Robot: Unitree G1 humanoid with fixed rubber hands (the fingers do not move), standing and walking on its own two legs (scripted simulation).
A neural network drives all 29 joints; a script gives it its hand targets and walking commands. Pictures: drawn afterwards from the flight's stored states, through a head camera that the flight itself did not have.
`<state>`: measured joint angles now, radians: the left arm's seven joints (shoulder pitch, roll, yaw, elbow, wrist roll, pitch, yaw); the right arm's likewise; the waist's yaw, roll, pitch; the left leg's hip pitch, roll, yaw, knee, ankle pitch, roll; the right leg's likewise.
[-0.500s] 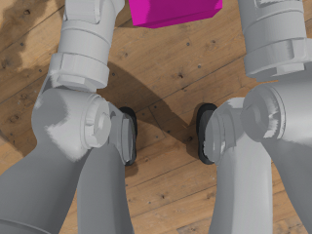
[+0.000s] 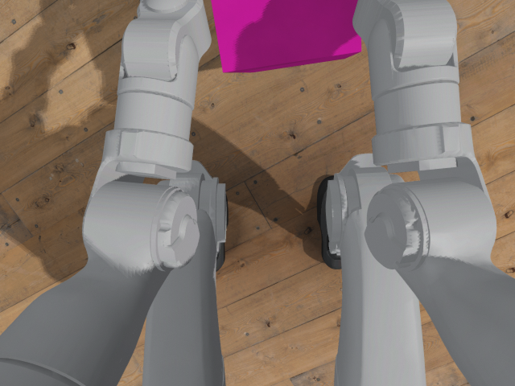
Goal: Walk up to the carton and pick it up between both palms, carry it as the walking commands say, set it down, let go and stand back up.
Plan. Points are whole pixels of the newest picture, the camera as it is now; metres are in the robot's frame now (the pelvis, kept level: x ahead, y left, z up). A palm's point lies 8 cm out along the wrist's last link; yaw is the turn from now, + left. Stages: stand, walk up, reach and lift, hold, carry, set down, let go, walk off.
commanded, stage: reach and lift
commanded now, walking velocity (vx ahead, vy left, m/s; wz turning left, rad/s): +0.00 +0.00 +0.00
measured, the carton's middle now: out of the picture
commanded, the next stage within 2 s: none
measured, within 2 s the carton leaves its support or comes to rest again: neither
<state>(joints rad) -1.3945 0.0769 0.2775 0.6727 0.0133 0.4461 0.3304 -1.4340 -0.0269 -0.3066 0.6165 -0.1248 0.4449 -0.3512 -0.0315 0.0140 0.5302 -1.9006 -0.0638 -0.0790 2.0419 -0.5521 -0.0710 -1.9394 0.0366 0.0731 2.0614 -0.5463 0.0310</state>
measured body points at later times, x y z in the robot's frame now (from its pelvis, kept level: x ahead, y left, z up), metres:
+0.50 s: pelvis +0.00 -0.01 +0.05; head +0.33 -0.05 +0.34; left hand +0.55 +0.09 -0.04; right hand +0.54 -0.14 -0.04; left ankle +0.13 +0.15 -0.39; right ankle +0.13 -0.12 -0.39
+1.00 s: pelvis +0.00 -0.01 +0.09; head +0.25 -0.04 +0.46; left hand +0.52 +0.10 +0.05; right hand +0.51 -0.13 +0.05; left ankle +0.13 +0.15 -0.39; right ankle +0.13 -0.12 -0.39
